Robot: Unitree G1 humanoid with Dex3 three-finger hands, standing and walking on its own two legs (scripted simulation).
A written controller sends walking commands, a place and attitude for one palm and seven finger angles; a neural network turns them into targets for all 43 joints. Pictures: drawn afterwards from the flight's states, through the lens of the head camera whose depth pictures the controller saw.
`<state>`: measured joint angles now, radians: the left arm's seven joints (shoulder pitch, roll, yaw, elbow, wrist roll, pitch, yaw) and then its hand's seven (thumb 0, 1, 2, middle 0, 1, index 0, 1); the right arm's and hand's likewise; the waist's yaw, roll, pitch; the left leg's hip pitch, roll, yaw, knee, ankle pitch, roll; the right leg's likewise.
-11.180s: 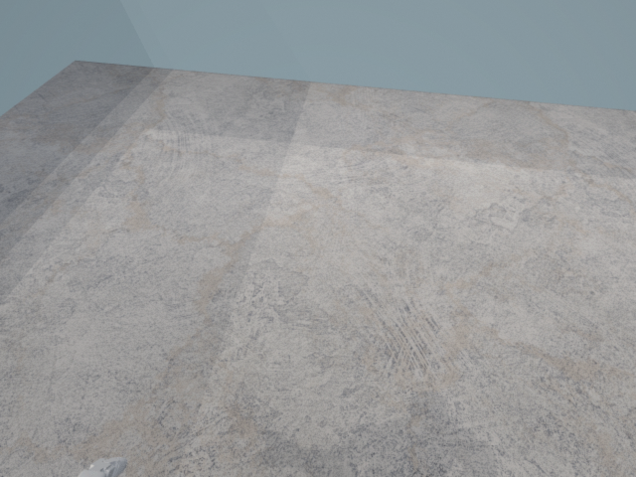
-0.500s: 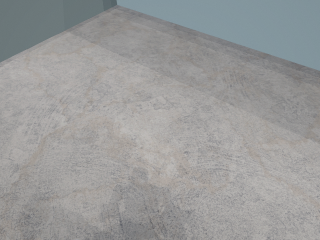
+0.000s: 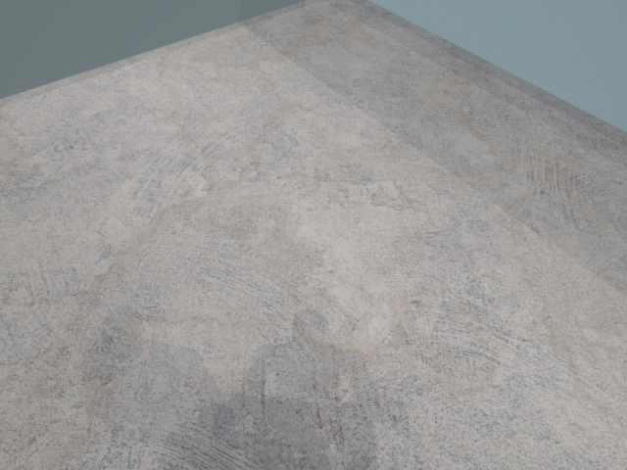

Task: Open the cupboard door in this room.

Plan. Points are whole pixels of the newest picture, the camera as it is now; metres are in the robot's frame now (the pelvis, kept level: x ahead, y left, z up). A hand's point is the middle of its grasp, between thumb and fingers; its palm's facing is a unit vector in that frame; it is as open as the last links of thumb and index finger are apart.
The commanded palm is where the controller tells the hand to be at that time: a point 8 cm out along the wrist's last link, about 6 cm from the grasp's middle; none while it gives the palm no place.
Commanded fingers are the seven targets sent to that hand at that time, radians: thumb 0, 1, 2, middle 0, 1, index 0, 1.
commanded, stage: turn or walk to find it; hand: left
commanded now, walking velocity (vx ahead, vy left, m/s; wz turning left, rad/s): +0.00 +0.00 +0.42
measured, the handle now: out of the picture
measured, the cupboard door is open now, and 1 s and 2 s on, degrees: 0 0 0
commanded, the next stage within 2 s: none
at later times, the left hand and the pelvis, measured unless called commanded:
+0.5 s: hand out of the picture +0.05 +0.17 -0.13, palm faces +0.21 -0.93 -0.29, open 7.4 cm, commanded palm none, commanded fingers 0.00 0.90 0.90 -0.20 -0.30 -0.20 -0.30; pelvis -0.01 -0.04 +0.01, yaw +12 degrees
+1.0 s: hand out of the picture -0.11 +0.19 -0.17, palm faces +0.45 -0.86 -0.24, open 7.4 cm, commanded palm none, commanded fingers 0.00 0.90 0.90 -0.20 -0.30 -0.20 -0.30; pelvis -0.04 -0.01 +0.01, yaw +25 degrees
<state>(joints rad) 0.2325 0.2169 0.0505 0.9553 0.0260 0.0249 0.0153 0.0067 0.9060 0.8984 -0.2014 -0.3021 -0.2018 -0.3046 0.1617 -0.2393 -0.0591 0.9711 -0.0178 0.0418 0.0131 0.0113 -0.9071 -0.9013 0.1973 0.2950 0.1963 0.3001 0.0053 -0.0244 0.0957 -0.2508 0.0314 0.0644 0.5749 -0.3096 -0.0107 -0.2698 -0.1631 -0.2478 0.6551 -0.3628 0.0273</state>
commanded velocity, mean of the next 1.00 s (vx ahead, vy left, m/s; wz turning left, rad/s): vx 0.00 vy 0.00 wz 0.42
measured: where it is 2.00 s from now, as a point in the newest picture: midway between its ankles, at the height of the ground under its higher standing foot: outside the picture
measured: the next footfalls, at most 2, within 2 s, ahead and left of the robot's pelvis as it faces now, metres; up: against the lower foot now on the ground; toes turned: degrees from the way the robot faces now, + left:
right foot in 0.38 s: +0.06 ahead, -0.13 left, +0.00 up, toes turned +4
left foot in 0.86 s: -0.06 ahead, +0.10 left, +0.00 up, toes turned +27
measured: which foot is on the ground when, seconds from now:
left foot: down 0.00-0.38, up 0.40-0.84, down 0.86-1.00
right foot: down 0.00-0.00, up 0.02-0.36, down 0.38-0.86, up 0.88-1.00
